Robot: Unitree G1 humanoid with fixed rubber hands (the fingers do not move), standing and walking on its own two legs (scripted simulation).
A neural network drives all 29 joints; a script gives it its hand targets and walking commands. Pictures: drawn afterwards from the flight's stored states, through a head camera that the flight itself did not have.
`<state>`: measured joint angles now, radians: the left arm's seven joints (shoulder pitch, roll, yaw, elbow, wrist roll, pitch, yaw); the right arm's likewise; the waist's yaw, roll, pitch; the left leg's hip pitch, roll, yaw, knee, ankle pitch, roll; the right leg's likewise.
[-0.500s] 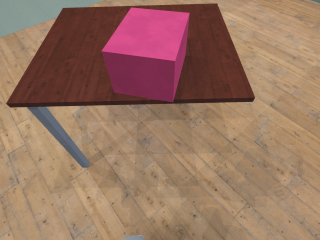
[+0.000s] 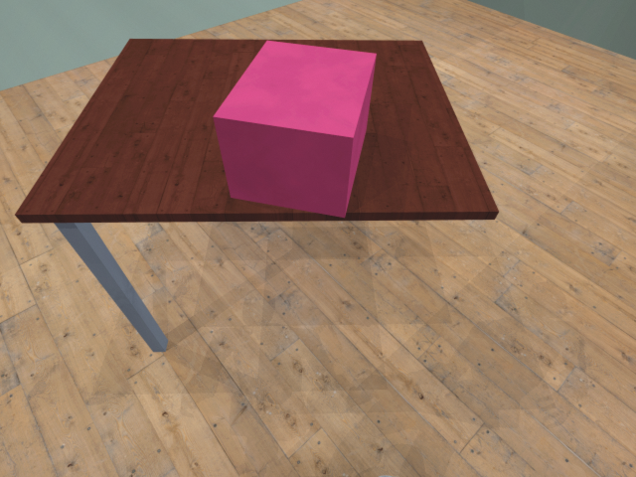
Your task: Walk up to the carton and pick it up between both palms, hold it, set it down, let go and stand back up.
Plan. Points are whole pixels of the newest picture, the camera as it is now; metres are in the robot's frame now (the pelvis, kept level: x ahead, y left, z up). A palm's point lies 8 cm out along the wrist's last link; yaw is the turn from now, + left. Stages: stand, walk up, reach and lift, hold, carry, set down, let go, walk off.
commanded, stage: walk up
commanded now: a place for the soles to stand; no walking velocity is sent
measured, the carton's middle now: (304, 125) +0.72 +0.05 +0.03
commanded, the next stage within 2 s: none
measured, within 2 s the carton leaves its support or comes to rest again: neither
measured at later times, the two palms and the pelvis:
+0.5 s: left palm out of the picture +0.09 +0.31 -0.11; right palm out of the picture +0.10 -0.27 -0.09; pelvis +0.01 +0.02 +0.01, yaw +1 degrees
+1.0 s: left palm out of the picture +0.10 +0.30 -0.10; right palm out of the picture +0.12 -0.28 -0.09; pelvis +0.02 +0.01 +0.01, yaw +1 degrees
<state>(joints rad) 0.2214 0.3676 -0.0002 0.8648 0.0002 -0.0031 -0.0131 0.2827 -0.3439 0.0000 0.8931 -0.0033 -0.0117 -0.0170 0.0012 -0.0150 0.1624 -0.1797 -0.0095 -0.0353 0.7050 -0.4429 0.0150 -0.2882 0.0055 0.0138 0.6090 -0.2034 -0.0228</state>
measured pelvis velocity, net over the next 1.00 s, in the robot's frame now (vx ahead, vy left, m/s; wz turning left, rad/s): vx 0.02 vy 0.01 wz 0.01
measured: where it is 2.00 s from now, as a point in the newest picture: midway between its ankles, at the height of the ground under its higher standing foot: (306, 454)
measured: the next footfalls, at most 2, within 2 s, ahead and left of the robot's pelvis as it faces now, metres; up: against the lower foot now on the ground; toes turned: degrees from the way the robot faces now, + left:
left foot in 1.22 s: +0.11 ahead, +0.15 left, +0.00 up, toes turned +0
right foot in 1.62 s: +0.34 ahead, -0.08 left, +0.00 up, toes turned +2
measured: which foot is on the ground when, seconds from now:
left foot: down 0.00-1.00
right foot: down 0.00-1.00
